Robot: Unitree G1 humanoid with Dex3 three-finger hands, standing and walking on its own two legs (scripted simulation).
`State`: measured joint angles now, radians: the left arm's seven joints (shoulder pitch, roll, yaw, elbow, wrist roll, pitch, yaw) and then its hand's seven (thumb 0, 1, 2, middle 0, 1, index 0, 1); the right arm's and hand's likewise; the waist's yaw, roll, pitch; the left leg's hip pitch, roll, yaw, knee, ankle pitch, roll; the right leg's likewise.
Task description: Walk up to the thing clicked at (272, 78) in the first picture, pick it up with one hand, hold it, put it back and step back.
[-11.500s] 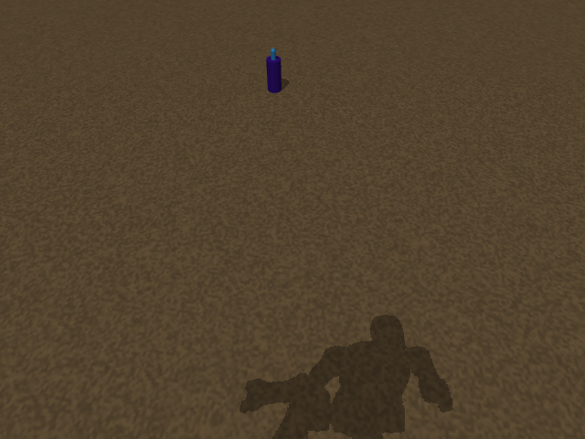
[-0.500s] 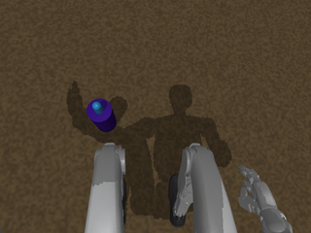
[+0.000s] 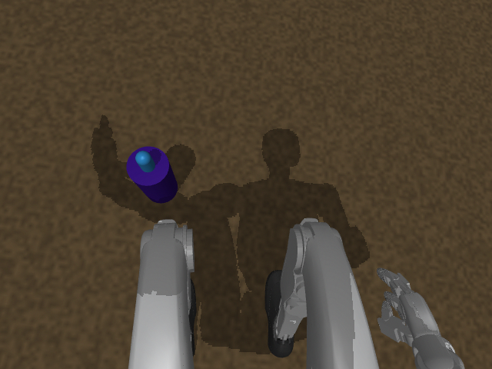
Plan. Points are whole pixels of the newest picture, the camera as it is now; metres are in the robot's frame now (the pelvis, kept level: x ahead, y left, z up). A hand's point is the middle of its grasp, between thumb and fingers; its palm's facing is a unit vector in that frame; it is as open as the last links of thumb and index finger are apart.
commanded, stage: go down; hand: left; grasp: from the side
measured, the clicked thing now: (153, 174) +0.45 +0.21 -0.29
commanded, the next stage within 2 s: approach in 0.28 s
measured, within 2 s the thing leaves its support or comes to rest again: neither
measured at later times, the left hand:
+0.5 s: hand out of the picture +0.37 +0.41 -0.01, palm faces +0.18 -0.98 -0.09, open 17.6 cm
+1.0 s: hand (88, 187) +0.39 +0.32 -0.22, palm faces +0.05 -1.00 +0.03, open 17.6 cm
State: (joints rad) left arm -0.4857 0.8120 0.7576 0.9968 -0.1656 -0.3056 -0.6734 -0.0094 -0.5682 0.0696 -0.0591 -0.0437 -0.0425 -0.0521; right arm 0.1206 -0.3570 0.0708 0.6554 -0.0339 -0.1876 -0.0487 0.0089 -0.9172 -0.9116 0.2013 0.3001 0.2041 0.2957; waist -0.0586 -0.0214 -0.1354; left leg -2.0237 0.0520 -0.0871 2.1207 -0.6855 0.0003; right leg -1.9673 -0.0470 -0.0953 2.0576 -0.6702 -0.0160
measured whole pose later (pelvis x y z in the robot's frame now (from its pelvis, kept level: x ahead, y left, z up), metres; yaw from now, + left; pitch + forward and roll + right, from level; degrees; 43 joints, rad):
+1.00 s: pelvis -0.01 +0.01 -0.12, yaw -6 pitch +23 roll -10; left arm -0.57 0.75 0.72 1.20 -0.24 -0.77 -0.66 -0.01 -0.56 0.05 -0.07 -0.06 -0.04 -0.08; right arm -0.04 -0.36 0.25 0.67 -0.18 -0.16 0.05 0.01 -0.92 -0.91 0.20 0.30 0.20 0.30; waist -0.16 -0.16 0.13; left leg -2.25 0.06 -0.19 2.53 -0.71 0.01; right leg -2.15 -0.02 -0.16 2.39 -0.65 0.00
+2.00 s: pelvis -0.02 +0.02 -0.14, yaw -10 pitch +14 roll -15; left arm -0.57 0.69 0.46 1.34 -0.13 -1.10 -0.11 -0.01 -0.54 0.07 -0.08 -0.05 -0.07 -0.05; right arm -0.15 -0.37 0.42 0.61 -0.34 -0.03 0.16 0.00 -0.92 -0.91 0.20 0.30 0.20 0.30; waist -0.23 -0.22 0.25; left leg -2.24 0.04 -0.32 2.66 -0.70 0.01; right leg -2.09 0.01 -0.25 2.43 -0.60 0.03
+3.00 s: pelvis -0.02 +0.02 -0.14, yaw -11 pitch +14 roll -16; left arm -0.55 0.72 0.46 1.24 -0.09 -1.03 -0.03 -0.01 -0.40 0.83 -0.59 -0.89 -0.60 -0.90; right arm -0.14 -0.37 0.43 0.59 -0.34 0.00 0.16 0.00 -0.91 -0.91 0.20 0.30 0.20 0.30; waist -0.22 -0.24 0.28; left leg -2.23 0.05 -0.35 2.65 -0.71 0.00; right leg -2.08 0.02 -0.27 2.40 -0.60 0.03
